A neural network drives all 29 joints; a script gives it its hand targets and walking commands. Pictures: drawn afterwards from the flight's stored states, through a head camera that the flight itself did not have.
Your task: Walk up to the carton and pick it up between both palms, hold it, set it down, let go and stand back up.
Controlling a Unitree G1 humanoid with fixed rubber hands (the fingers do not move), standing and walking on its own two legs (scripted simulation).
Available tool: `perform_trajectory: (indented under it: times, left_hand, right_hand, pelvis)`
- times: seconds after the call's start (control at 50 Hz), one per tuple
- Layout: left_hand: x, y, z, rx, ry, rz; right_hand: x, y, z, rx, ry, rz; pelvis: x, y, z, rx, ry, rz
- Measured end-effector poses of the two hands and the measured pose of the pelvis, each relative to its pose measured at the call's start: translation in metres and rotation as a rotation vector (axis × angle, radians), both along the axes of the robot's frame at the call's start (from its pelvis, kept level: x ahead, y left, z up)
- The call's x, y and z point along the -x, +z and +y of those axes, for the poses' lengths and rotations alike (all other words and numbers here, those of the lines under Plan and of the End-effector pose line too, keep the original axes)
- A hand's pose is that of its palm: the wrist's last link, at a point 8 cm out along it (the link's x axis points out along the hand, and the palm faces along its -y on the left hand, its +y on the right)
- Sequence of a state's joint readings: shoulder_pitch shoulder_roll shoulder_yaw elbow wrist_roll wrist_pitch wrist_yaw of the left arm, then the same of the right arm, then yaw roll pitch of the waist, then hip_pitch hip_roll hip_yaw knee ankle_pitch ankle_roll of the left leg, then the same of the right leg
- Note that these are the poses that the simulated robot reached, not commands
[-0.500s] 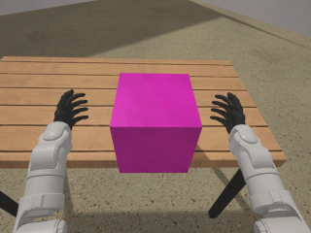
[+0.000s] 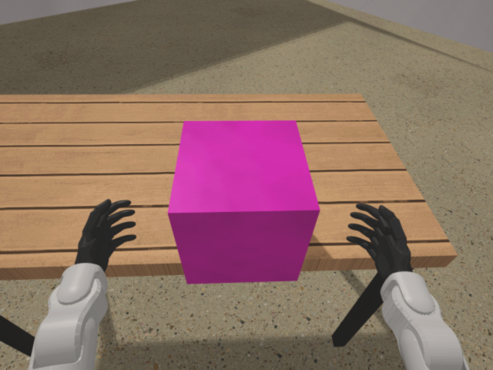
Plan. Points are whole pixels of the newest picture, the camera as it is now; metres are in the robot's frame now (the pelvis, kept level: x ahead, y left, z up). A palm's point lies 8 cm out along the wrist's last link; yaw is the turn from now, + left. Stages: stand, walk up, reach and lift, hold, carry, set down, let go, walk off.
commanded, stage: set down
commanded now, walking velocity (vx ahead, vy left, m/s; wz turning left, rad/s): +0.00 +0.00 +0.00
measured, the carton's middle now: (241, 202) +0.38 +0.05 +0.06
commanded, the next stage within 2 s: let go in 1.48 s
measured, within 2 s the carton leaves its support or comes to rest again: neither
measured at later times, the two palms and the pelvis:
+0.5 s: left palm (103, 292) +0.20 +0.24 +0.04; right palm (394, 300) +0.22 -0.19 +0.04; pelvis +0.02 +0.00 +0.00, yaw -1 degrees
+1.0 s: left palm (112, 322) +0.18 +0.24 -0.01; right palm (396, 331) +0.19 -0.20 +0.00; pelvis +0.01 +0.00 +0.00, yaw +0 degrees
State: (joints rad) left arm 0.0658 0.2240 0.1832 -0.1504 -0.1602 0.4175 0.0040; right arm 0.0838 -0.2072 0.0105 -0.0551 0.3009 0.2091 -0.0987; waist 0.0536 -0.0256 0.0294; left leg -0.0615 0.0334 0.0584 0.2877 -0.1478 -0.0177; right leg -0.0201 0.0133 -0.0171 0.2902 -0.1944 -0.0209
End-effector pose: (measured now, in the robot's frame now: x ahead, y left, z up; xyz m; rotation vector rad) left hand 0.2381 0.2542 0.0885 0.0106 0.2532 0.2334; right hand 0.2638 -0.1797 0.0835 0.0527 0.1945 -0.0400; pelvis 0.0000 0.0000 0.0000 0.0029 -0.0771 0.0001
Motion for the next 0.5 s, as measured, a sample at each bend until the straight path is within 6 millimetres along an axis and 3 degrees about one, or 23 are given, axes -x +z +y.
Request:
perform_trajectory:
  times: [0.24,0.4,0.5]
  left_hand:
    - [0.030,-0.024,-0.008,-0.010,-0.014,0.018]
    - [0.032,-0.027,-0.012,-0.012,-0.024,-0.019]
    - [0.034,-0.046,-0.011,-0.009,-0.030,0.065]
  right_hand:
    - [0.039,-0.022,-0.006,0.033,0.002,0.050]
    - [0.039,-0.022,-0.007,0.050,0.017,0.035]
    - [0.042,-0.043,-0.010,0.059,0.003,0.120]
  pelvis:
    - [-0.009,0.001,-0.002,-0.003,-0.007,0.019]
    - [-0.014,0.002,-0.004,-0.003,-0.013,0.032]
    - [-0.018,0.002,-0.003,-0.001,-0.010,0.025]
